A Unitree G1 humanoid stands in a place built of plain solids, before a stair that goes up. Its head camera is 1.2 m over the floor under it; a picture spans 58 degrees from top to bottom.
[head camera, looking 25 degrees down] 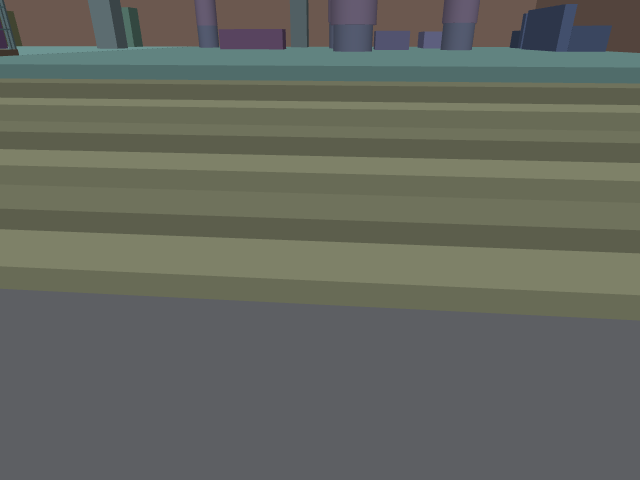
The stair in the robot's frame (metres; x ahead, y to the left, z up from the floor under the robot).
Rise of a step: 0.14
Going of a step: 0.45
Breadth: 7.23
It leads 5 degrees to the right of straight ahead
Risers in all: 7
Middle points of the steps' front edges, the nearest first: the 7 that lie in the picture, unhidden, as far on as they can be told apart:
1.82 0.06 0.14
2.26 0.02 0.27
2.71 -0.02 0.41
3.16 -0.06 0.55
3.60 -0.10 0.68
4.05 -0.14 0.82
4.50 -0.18 0.96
